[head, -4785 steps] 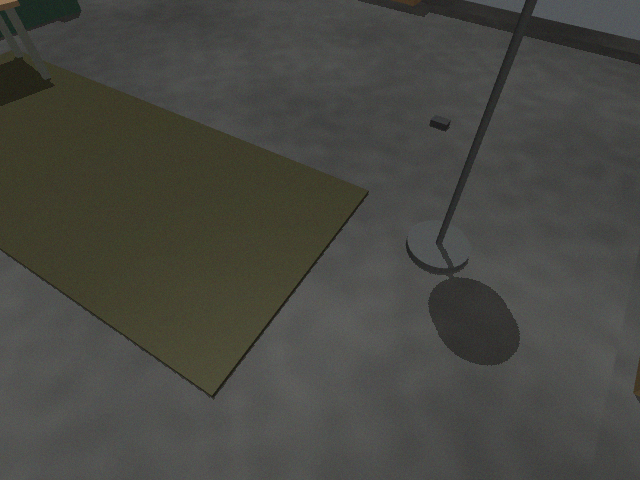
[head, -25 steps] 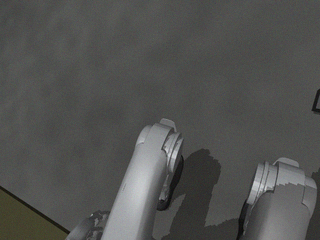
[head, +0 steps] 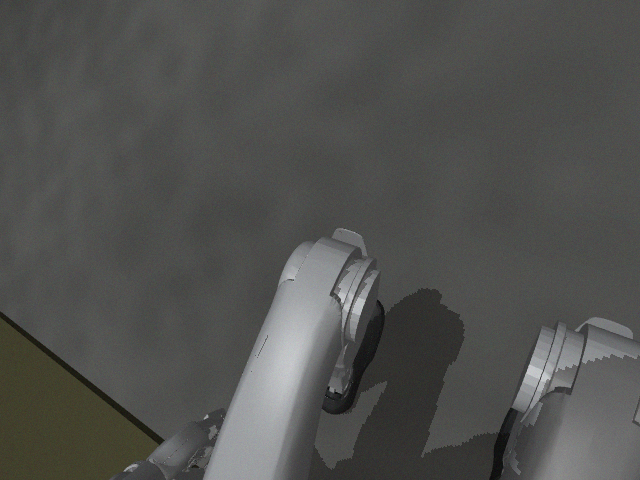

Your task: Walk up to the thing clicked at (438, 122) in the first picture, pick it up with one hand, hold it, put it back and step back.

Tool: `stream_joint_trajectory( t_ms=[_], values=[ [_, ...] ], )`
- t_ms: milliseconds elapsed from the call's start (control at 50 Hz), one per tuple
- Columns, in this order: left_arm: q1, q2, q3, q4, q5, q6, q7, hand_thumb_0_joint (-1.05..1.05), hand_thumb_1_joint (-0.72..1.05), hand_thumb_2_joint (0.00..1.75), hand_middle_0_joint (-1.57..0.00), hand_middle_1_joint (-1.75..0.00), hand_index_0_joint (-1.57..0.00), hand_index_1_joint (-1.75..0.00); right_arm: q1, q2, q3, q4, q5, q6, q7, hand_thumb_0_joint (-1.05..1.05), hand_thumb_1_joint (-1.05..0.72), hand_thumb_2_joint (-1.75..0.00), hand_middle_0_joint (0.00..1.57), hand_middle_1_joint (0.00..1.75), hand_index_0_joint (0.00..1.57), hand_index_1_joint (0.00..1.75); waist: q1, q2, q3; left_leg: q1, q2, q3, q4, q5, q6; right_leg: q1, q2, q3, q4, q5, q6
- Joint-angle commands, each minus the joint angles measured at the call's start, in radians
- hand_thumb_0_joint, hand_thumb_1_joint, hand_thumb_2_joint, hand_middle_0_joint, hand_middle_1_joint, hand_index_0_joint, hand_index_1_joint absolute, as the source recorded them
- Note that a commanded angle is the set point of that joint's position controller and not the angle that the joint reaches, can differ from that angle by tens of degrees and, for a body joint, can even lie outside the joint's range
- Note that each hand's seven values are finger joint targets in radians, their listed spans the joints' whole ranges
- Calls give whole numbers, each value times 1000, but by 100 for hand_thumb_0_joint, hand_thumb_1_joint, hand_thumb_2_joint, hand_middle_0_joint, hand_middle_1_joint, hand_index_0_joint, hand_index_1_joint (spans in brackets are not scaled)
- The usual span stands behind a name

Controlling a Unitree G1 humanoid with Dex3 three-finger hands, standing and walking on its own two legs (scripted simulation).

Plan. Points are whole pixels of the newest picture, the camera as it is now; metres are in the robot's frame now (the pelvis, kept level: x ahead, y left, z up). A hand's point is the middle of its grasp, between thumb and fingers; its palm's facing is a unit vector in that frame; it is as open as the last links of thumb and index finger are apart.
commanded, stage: rest palm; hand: right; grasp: from above
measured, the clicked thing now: out of the picture +0.47 -0.30 -0.28
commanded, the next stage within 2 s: close in 0.70 s
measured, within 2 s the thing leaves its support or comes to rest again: neither
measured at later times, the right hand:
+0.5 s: hand out of the picture +0.45 -0.28 -0.26, palm faces -0.46 +0.13 -0.88, open 13.1 cm
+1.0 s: hand out of the picture +0.45 -0.29 -0.25, palm faces -0.47 +0.14 -0.87, open 12.6 cm
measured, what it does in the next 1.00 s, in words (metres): stands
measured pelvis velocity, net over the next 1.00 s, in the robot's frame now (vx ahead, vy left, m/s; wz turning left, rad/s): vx -0.01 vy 0.00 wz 0.03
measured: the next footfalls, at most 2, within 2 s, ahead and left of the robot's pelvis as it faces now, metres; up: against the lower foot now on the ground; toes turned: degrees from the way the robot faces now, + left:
none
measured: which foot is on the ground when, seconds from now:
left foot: down 0.00-1.00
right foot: down 0.00-1.00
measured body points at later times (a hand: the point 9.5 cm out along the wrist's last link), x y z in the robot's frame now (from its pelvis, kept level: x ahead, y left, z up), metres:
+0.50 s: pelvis -0.01 +0.00 +0.00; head +0.27 -0.13 +0.33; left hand +0.02 +0.25 -0.04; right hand +0.47 -0.29 -0.21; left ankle +0.13 +0.15 -0.26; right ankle +0.05 -0.12 -0.27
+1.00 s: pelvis -0.01 +0.00 +0.01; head +0.27 -0.13 +0.33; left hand +0.03 +0.25 -0.03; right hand +0.47 -0.30 -0.20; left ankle +0.13 +0.15 -0.26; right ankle +0.05 -0.11 -0.27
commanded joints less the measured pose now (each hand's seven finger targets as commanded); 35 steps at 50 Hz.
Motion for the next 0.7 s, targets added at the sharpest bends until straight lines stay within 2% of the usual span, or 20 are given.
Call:
stream_joint_trajectory(
  t_ms=[0,80,140,160,200,240,280,300,340,380,420,460,500,520,560,580,600,660,680],
  values=[
    [226,330,93,30,-4,-1,0,0,90,90,-20,-30,-20,-30,-280,-180,5,-97,19,-2,-55,0,24,-81,31,80,30,80,66,-522,-670,367,-23,192,-137,264,85,536,-38,-98,-323,325,3],
    [199,335,76,18,-7,-10,-8,0,89,90,-20,-30,-20,-30,-277,-156,34,-66,14,-1,-49,0,29,-81,26,79,26,79,82,-496,-589,309,-15,201,-123,236,80,505,-41,-78,-321,301,6],
    [197,346,76,14,-9,-11,-8,0,89,90,-20,-30,-20,-30,-316,-209,13,-103,6,-4,-66,0,29,-81,28,79,27,80,69,-533,-636,334,-18,196,-126,253,82,535,-44,-68,-337,319,9],
    [177,345,71,10,-8,-16,-11,0,90,90,-20,-30,-20,-30,-292,-173,31,-56,4,0,-65,0,30,-83,28,78,26,80,79,-507,-587,309,-10,199,-114,240,80,514,-44,-65,-325,302,10],
    [172,342,61,4,-4,-23,-14,0,90,90,-20,-30,-20,-30,-257,-162,52,-21,8,6,-67,0,31,-82,26,80,25,81,91,-480,-562,337,-23,196,-137,230,76,476,-41,-79,-321,271,1],
    [177,350,58,3,-8,-22,-10,0,89,90,-20,-30,-20,-30,-301,-211,33,-62,6,5,-77,0,32,-83,26,80,24,81,79,-504,-593,340,-21,194,-138,219,80,481,-43,-68,-340,262,4],
    [164,348,50,0,-4,-30,-11,0,90,90,-20,-30,-20,-30,-259,-197,45,-6,14,17,-77,0,34,-84,25,81,23,83,88,-456,-540,342,-21,194,-147,203,75,451,-44,-70,-335,231,-1],
    [183,361,57,-8,-4,-33,-15,0,90,90,-20,-30,-20,-30,-285,-202,31,-51,10,16,-81,0,36,-87,25,80,22,82,86,-491,-576,326,-18,195,-137,232,75,487,-47,-62,-336,277,4],
    [165,357,40,-18,-4,-41,-16,0,90,90,-20,-30,-20,-30,-270,-197,49,-28,26,21,-79,0,35,-86,25,81,23,83,95,-465,-542,344,-20,197,-141,219,72,461,-47,-67,-326,252,-1],
    [172,363,43,-12,-10,-47,-15,0,90,90,-20,-30,-20,-30,-295,-233,31,-63,27,22,-85,0,38,-89,25,80,22,84,89,-494,-586,365,-19,192,-140,246,74,504,-50,-62,-329,286,4],
    [159,372,43,-10,-12,-55,-15,0,90,90,-20,-30,-20,-30,-301,-242,34,-59,39,24,-84,0,39,-90,25,81,21,85,90,-509,-581,366,-21,192,-140,233,75,502,-53,-60,-330,269,5],
    [177,371,41,-11,-11,-54,-19,0,90,90,-20,-30,-20,-30,-322,-273,6,-101,34,22,-92,0,40,-90,26,78,21,82,80,-550,-636,374,-20,199,-132,260,78,538,-56,-48,-338,313,13],
    [158,362,32,-13,-11,-56,-21,0,90,91,-20,-30,-20,-30,-280,-248,21,-56,36,30,-85,0,42,-91,25,78,20,83,87,-512,-590,365,-19,199,-128,252,75,503,-56,-49,-327,293,11],
    [177,369,39,-10,-10,-52,-22,0,90,91,-20,-30,-20,-30,-281,-260,13,-71,34,28,-86,0,44,-93,24,78,18,84,91,-542,-608,381,-21,201,-132,272,77,523,-57,-50,-335,324,15],
    [166,364,35,-15,-12,-48,-20,0,90,90,-20,-30,-20,-30,-251,-263,14,-48,38,35,-79,0,44,-92,23,80,18,85,80,-529,-600,391,-26,197,-134,279,78,515,-55,-56,-330,323,12],
    [169,370,43,-10,-13,-53,-22,0,90,90,-20,-30,-20,-30,-257,-244,20,-47,38,36,-73,0,45,-92,22,80,17,85,85,-540,-579,368,-18,197,-127,280,77,509,-55,-57,-320,334,14],
    [173,360,29,-13,-7,-52,-24,0,90,90,-20,-30,-20,-30,-241,-246,21,-26,45,39,-68,0,44,-92,23,80,18,85,92,-510,-568,395,-22,201,-136,276,75,498,-53,-59,-324,323,11],
    [194,364,36,-13,-10,-45,-19,0,90,91,-20,-30,-20,-30,-227,-260,8,-62,60,37,-59,0,44,-92,23,80,18,85,76,-514,-596,420,-24,198,-157,279,79,487,-48,-69,-331,326,4],
    [198,372,39,-18,-8,-43,-19,0,90,91,-20,-30,-20,-30,-228,-244,14,-56,63,37,-52,0,44,-93,24,80,18,85,85,-514,-589,410,-23,203,-154,286,82,497,-51,-62,-331,341,6]
  ],
)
